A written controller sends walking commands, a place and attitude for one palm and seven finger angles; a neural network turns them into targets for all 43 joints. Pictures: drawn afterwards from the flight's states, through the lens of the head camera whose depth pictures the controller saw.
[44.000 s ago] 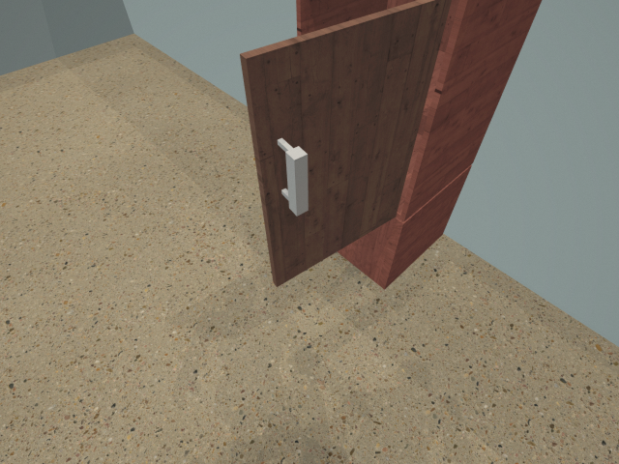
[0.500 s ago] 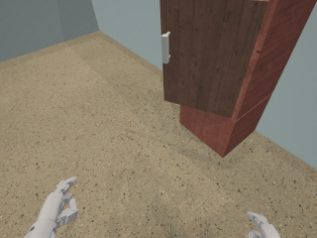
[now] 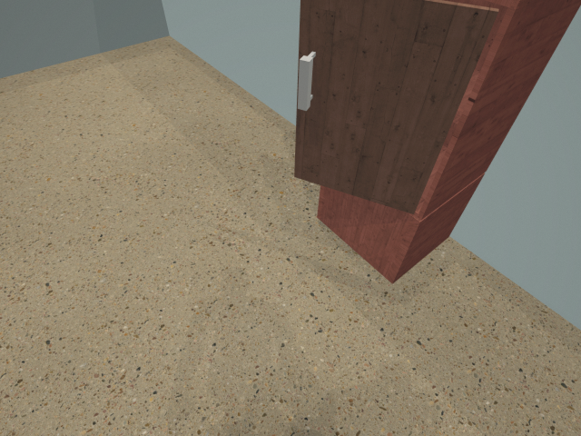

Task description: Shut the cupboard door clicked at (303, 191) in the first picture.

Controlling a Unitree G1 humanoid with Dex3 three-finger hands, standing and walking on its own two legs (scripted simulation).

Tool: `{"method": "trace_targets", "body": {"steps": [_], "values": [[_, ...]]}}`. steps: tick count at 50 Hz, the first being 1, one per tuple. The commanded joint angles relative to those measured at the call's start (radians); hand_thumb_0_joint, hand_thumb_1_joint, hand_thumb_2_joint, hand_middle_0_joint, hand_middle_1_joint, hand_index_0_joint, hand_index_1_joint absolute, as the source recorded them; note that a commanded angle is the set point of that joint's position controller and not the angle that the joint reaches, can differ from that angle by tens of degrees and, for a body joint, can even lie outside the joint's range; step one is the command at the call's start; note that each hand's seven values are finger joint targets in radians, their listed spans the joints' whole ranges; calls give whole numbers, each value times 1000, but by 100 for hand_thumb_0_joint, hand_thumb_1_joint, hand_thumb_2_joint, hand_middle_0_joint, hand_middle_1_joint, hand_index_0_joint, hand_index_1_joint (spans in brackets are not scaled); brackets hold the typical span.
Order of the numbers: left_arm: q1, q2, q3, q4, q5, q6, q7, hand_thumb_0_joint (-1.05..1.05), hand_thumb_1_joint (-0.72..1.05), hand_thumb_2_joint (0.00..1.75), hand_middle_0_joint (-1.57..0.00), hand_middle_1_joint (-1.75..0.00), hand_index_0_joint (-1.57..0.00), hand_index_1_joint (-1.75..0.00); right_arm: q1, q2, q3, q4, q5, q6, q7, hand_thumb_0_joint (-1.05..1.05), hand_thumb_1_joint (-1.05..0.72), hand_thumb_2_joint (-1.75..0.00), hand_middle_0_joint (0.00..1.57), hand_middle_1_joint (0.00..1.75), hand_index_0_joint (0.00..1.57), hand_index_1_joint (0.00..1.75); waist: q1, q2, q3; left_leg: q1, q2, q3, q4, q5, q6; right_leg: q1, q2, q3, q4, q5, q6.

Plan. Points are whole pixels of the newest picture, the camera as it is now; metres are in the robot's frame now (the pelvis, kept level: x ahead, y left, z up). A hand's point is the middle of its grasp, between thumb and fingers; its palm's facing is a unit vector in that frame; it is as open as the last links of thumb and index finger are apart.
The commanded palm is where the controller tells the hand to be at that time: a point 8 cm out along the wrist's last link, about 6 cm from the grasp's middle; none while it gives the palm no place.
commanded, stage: let the arm hang, fingers relaxed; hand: left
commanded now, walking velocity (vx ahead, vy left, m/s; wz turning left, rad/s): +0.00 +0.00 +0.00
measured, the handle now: (308, 80) +0.94 +0.01 +0.03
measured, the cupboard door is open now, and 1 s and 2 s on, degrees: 27 27 27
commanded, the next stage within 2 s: look to check the result in 0.44 s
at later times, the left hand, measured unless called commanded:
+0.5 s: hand out of the picture +0.04 +0.20 -0.17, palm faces +0.01 -0.97 -0.23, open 7.4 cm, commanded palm none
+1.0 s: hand out of the picture +0.09 +0.23 -0.15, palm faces -0.01 -0.95 -0.32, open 7.4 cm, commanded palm none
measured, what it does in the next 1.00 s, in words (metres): stands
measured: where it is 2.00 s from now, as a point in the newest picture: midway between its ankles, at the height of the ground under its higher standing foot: outside the picture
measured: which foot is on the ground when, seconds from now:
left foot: down 0.00-1.00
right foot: down 0.00-1.00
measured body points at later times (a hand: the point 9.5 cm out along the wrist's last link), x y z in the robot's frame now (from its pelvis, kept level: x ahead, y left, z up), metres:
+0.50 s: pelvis +0.01 +0.00 +0.00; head +0.01 +0.00 +0.45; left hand +0.04 +0.25 -0.15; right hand +0.04 -0.26 -0.15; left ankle +0.03 +0.09 -0.74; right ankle +0.00 -0.12 -0.74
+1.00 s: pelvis +0.03 -0.01 +0.01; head +0.03 -0.01 +0.46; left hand +0.09 +0.28 -0.13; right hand +0.10 -0.30 -0.13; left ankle +0.03 +0.09 -0.74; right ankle +0.00 -0.12 -0.74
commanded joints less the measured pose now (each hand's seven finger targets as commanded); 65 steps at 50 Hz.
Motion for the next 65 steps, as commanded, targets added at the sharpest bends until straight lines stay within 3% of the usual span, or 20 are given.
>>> {"method": "trace_targets", "body": {"steps": [1,4,11,25,32,36,41,51,54,58,62,65], "values": [[4,102,15,-41,6,-20,12,0,90,90,-20,-30,-20,-30,14,-145,-28,-36,1,-20,-8,0,-90,-90,20,30,20,30,-1,-15,62,-46,125,-153,-152,-125,2,-37,-78,91,-80,-69,-47],[0,103,17,-40,8,-18,12,0,90,90,-20,-30,-20,-30,-3,-158,-33,-36,0,-22,-7,0,-90,-90,20,30,20,30,2,4,64,-41,134,-167,-178,-161,5,-43,-72,87,-68,-55,-41],[-33,119,20,-53,10,-25,12,0,90,90,-20,-30,-20,-30,-41,-159,-32,-38,1,-28,-2,0,-90,-90,20,30,20,30,3,-7,58,-19,121,-145,-160,-53,0,-25,-85,93,-81,-8,-37],[-124,196,29,-70,6,-37,5,0,90,90,-20,-30,-20,-30,-122,-242,-37,-48,4,-37,0,0,-90,-90,20,30,20,30,1,4,-3,61,130,-137,-145,102,-6,30,-99,97,-106,72,-38],[-165,237,27,-67,3,-39,0,0,90,90,-20,-30,-20,-30,-160,-279,-37,-42,4,-34,4,0,-90,-90,20,30,20,30,-3,-11,-1,76,132,-137,-158,78,-12,32,-108,107,-132,52,-40],[-180,258,27,-67,2,-44,-1,0,90,90,-20,-30,-20,-30,-180,-298,-39,-44,4,-37,5,0,-90,-90,20,30,20,30,-3,-7,-46,110,137,-133,-145,150,-12,62,-118,105,-132,124,-43],[-203,279,24,-66,2,-44,-1,0,90,90,-20,-30,-20,-30,-207,-318,-37,-43,5,-35,7,0,-90,-90,20,30,20,30,-4,-4,-33,121,142,-134,-156,162,-16,63,-119,107,-145,139,-41],[-232,301,21,-69,2,-45,-3,0,90,90,-20,-30,-20,-30,-243,-343,-34,-48,5,-34,10,0,-90,-90,20,30,20,30,-3,0,-27,132,144,-133,-170,162,-21,71,-122,109,-162,148,-37],[-239,301,23,-71,1,-47,-3,0,90,90,-20,-30,-20,-30,-244,-350,-33,-50,4,-37,9,0,-90,-90,20,30,20,30,-4,0,-52,144,147,-132,-168,199,-22,94,-123,107,-156,183,-38],[-243,304,25,-77,1,-47,0,0,90,90,-20,-30,-20,-30,-243,-350,-33,-54,4,-37,8,0,-90,-90,20,30,20,30,-5,3,-70,149,145,-134,-151,259,-24,117,-128,88,-137,238,-36],[-170,205,18,-79,-1,-17,15,0,90,90,-20,-30,-20,-30,-180,-227,-15,-60,2,-10,12,0,-90,-90,20,30,20,30,0,-2,-61,78,127,-128,-71,337,-41,125,-149,39,-40,287,-17],[-135,227,39,-108,3,-6,22,0,90,90,-20,-30,-20,-30,-170,-225,-27,-89,3,4,13,0,-90,-90,20,30,20,30,14,-34,-58,-14,97,-120,28,341,-48,152,-190,36,12,347,-47]]}}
